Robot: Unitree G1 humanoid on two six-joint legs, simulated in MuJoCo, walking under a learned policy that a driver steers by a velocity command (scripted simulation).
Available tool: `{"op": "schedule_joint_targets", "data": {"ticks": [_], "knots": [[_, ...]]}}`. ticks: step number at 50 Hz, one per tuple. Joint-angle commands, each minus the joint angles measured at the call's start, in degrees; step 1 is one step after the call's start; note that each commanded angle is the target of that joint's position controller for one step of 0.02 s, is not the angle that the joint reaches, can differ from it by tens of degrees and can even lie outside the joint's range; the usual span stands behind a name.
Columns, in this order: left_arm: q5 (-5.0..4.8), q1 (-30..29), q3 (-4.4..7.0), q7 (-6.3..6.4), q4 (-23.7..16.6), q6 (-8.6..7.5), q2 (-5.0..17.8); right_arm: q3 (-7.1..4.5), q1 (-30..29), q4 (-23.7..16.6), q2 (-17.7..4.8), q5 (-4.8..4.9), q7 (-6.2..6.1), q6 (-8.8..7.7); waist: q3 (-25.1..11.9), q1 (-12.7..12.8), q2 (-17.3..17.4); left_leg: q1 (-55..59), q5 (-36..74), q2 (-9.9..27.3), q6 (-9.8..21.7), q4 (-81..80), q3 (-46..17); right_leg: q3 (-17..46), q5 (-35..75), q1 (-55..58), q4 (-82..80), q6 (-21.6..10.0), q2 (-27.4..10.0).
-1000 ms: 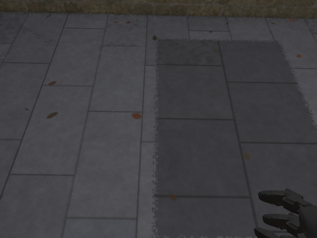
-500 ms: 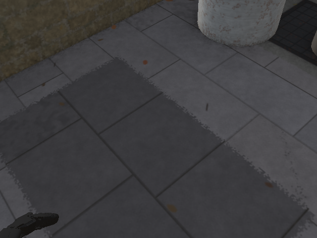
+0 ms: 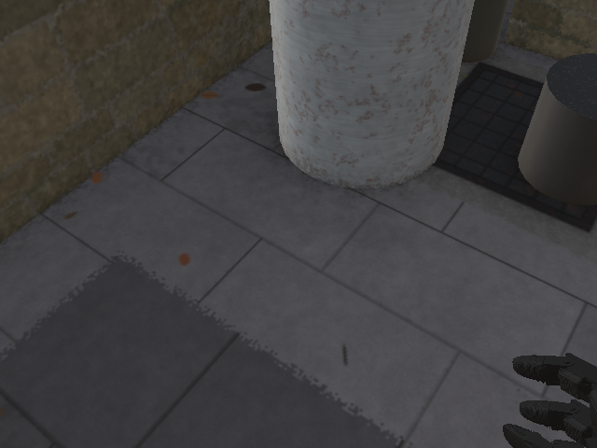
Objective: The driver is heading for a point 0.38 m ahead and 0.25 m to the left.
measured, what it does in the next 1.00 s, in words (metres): walks ahead, turning left: left foot, then right foot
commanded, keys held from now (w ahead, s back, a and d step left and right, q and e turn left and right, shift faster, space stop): q+shift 0.40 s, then shift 0.60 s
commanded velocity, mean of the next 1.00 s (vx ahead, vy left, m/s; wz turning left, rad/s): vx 0.22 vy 0.00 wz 0.29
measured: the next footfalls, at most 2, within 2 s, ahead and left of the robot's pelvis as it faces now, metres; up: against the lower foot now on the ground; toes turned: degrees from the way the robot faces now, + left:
left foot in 0.04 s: +0.25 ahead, +0.16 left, +0.00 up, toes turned -2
right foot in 0.46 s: +0.44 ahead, +0.00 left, +0.00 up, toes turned +25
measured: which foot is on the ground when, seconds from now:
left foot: up 0.00-0.02, down 0.04-0.44, up 0.46-0.80, down 0.82-1.00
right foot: down 0.00-0.04, up 0.06-0.44, down 0.46-1.00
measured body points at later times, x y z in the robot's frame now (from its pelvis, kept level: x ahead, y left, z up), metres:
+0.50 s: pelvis +0.27 +0.05 +0.01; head +0.30 +0.05 +0.46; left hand +0.45 +0.34 -0.04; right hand +0.43 -0.23 -0.10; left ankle +0.20 +0.17 -0.70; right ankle +0.40 -0.02 -0.72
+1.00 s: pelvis +0.31 +0.09 +0.02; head +0.31 +0.10 +0.47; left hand +0.30 +0.38 -0.11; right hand +0.53 -0.08 -0.09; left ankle +0.25 +0.20 -0.72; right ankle +0.40 -0.02 -0.72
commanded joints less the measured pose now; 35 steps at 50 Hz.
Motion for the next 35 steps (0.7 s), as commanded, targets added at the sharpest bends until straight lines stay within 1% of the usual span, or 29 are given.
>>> {"op": "schedule_joint_targets", "data": {"ticks": [1,2,3,4,5,6,7,8,9,11,12,13,14,15,17,20,21,22,23,24,25,26,27,28,29,31,33,34,35], "knots": [[1.80,-1.65,2.36,-0.26,-1.65,0.94,9.23,-4.87,10.99,-0.42,-10.03,-0.23,-0.61,-0.43,-4.05,-9.53,-8.87,19.67,-6.37,-2.74,3.71,0.84,6.45,2.97,50.84,-5.50,9.98,-4.07,-11.00],[2.82,-3.51,1.36,-0.28,-3.10,1.12,6.52,-4.87,22.40,1.68,-11.43,-1.23,-0.69,-0.30,-12.34,-14.69,-7.06,35.80,-0.88,1.79,6.21,6.17,2.27,0.88,49.75,-13.73,27.74,-1.44,-8.92],[0.81,12.02,-0.48,-0.62,-1.96,0.20,-1.91,-5.83,26.11,4.63,-17.65,-2.71,0.26,-0.03,-23.11,-6.47,21.92,55.62,-1.50,16.22,19.64,0.19,-29.70,-4.02,7.84,-32.02,55.41,4.44,2.75],[-0.43,12.85,-1.05,-0.64,-0.25,-0.17,1.70,-5.36,29.34,6.26,-13.36,-0.77,1.52,-0.01,-25.96,-8.77,23.62,59.24,-16.22,18.58,21.78,-10.18,-48.01,-2.58,-3.82,-41.45,62.59,4.91,2.72],[-0.51,1.59,-0.31,-0.69,-2.86,-0.50,5.84,-4.34,22.55,4.26,-9.01,-0.18,1.25,0.47,-16.32,-9.95,13.02,52.60,-12.92,16.54,19.01,-10.89,-40.63,-4.51,-1.57,-45.01,62.24,4.23,-2.33],[1.25,-8.92,-0.40,-0.47,-5.97,-1.09,7.28,-3.85,17.01,2.84,-7.92,-0.18,1.14,1.04,-10.09,-10.00,1.73,42.08,-1.21,12.71,16.36,-9.90,-31.08,-6.83,1.85,-42.60,56.93,4.13,-4.39],[2.57,-13.95,-0.25,-0.33,-7.72,-1.67,7.02,-3.76,15.31,2.94,-8.30,-0.22,1.20,1.06,-5.38,-8.99,-1.91,35.06,12.40,10.51,16.24,-8.62,-25.25,-8.19,2.44,-42.74,52.59,4.67,-5.16],[3.47,-15.03,-0.20,-0.31,-8.56,-1.98,6.51,-3.65,15.94,3.63,-7.81,-0.49,0.73,0.84,-5.73,-8.02,-1.35,32.62,20.86,8.54,16.04,-8.33,-20.73,-7.84,3.68,-40.44,47.51,4.89,-6.70],[3.63,-15.24,-0.40,-0.26,-8.94,-1.96,5.64,-3.53,16.33,4.33,-7.47,-0.69,0.38,0.94,-5.76,-7.13,0.85,31.08,25.77,6.56,15.96,-8.71,-18.33,-8.06,3.70,-38.63,43.23,5.34,-6.58],[3.11,-14.44,-1.30,-0.07,-8.92,-1.58,3.46,-3.89,16.18,5.16,-8.12,-0.22,-0.47,1.62,-6.63,-5.11,1.73,28.46,29.27,6.00,16.82,-9.11,-16.88,-8.30,3.02,-36.88,31.97,6.51,-6.22],[2.76,-15.25,-1.64,0.02,-9.01,-1.34,2.92,-4.37,15.96,5.13,-9.41,-0.19,-1.04,2.24,-7.34,-4.75,1.82,26.00,30.34,6.06,17.51,-9.46,-16.84,-9.15,4.00,-34.75,26.92,7.23,-4.97],[2.45,-15.77,-1.80,0.06,-8.83,-1.10,2.98,-4.97,15.42,4.88,-11.01,0.01,-1.62,3.07,-8.57,-4.44,2.05,23.35,29.00,5.61,17.37,-9.93,-16.54,-9.75,7.94,-31.32,22.64,7.67,-3.48],[2.29,-16.64,-1.77,-0.02,-8.50,-0.81,3.32,-5.45,15.01,4.63,-12.06,0.40,-2.22,3.98,-9.47,-4.31,2.31,20.78,25.55,4.50,16.26,-10.11,-15.95,-9.95,12.82,-27.78,18.93,7.88,-2.02],[2.19,-17.99,-1.63,-0.19,-8.31,-0.49,3.77,-5.69,14.93,4.42,-12.25,0.85,-2.79,4.87,-9.69,-4.46,2.51,18.69,21.16,3.13,14.78,-10.07,-15.53,-9.88,17.22,-25.01,15.53,8.04,-0.72],[2.09,-21.11,-1.40,-0.49,-8.76,0.02,4.16,-5.74,15.69,4.27,-11.30,1.21,-3.61,6.40,-8.88,-5.10,3.24,16.46,11.74,0.99,12.12,-9.28,-16.83,-8.50,22.54,-21.89,10.00,8.29,0.70],[1.86,-22.18,-0.46,-0.53,-8.99,-0.07,5.82,-5.90,14.51,2.95,-9.72,1.12,-4.45,7.95,-7.09,-4.62,5.51,17.17,-0.01,-0.16,9.60,-6.57,-22.09,-5.18,24.73,-19.23,2.52,8.15,-0.55],[1.87,-20.03,-0.09,-0.48,-8.06,-0.38,6.17,-5.73,13.02,2.35,-8.73,1.14,-4.62,8.27,-7.33,-3.42,5.86,17.73,-2.96,-0.83,8.41,-3.97,-21.66,-5.56,28.89,-16.75,-1.44,7.49,-2.05],[2.32,-18.21,0.26,-0.30,-7.21,-0.59,6.71,-5.13,13.92,2.23,-6.32,1.00,-4.51,8.44,-8.39,-3.61,4.31,17.09,-8.74,-3.04,6.73,1.15,-19.68,-5.78,33.68,-12.22,-5.09,5.88,-5.51],[3.38,-16.95,0.43,0.11,-7.52,-0.40,8.36,-3.89,18.61,2.63,-2.08,0.24,-4.22,8.60,-12.54,-5.79,-5.15,12.24,-30.79,-7.53,4.53,14.04,-13.64,4.16,42.54,-3.33,-4.72,0.81,-17.15],[5.30,-17.44,0.16,0.29,-8.22,0.46,8.81,-3.27,25.29,2.17,-1.17,0.04,-4.16,8.44,-12.94,-9.31,-13.26,2.94,-48.84,-12.95,2.57,22.98,-8.76,19.28,52.96,1.63,-4.82,-7.68,-27.48],[4.20,-18.21,0.89,0.05,-7.78,1.06,9.16,-4.09,29.64,3.19,-5.94,-0.03,-3.84,8.42,-14.30,-10.64,-16.86,0.53,-46.75,-7.90,0.32,32.79,-5.31,27.52,42.19,-0.82,-6.79,-13.49,-31.86],[3.28,-20.72,-0.05,-0.16,-8.77,1.10,5.32,-5.18,26.02,4.61,-9.68,0.31,-4.02,9.01,-10.39,-9.05,-11.10,-0.16,-41.92,-6.17,-1.20,37.10,-4.86,20.91,35.93,-4.41,-7.02,-12.00,-26.72],[3.11,-21.78,-0.56,-0.35,-8.68,1.38,3.86,-5.74,22.34,4.97,-10.69,0.22,-4.31,9.75,-8.15,-8.17,-7.07,0.06,-38.15,-5.60,-2.00,38.54,-4.45,13.52,32.16,-8.00,-6.66,-9.29,-22.57],[2.86,-22.68,-0.73,-0.53,-8.44,1.59,4.06,-5.72,20.23,4.63,-10.18,-0.10,-4.64,10.34,-6.82,-8.00,-6.53,1.32,-36.33,-5.24,-2.59,38.83,-4.10,9.71,31.80,-11.42,-6.97,-8.10,-20.04],[2.94,-22.90,-0.64,-0.56,-7.69,1.82,4.93,-5.27,18.77,3.94,-8.76,-0.28,-4.45,10.39,-5.64,-8.07,-7.30,3.07,-34.57,-5.18,-3.07,38.53,-3.25,6.92,35.16,-14.70,-7.36,-8.26,-18.65],[3.09,-21.42,-0.60,-0.42,-5.86,2.06,4.95,-4.03,17.61,3.36,-5.35,-0.38,-3.92,9.92,-6.49,-8.22,-8.39,7.18,-32.63,-4.98,-3.32,31.69,-0.49,1.54,39.54,-16.13,-7.37,-8.06,-15.71],[2.70,-20.58,-0.50,-0.34,-4.74,2.37,5.14,-2.98,15.84,3.14,-3.53,-0.59,-3.52,9.60,-8.21,-7.41,-9.92,11.16,-31.90,-3.92,-3.28,22.77,1.26,-0.15,40.64,-14.97,-6.81,-8.41,-15.24],[2.50,-19.97,-0.28,-0.35,-4.28,2.57,5.77,-2.65,14.57,2.97,-3.29,-0.67,-3.27,9.56,-8.66,-6.65,-10.71,13.15,-31.24,-3.51,-3.02,18.66,1.84,-0.10,39.70,-14.70,-6.80,-8.66,-15.51],[2.34,-19.01,-0.01,-0.39,-3.78,2.77,6.63,-2.55,13.53,2.87,-3.61,-0.60,-3.04,9.55,-8.83,-5.85,-11.37,14.53,-30.18,-3.37,-2.69,15.17,2.17,0.53,38.23,-14.21,-6.76,-9.03,-16.11]]}}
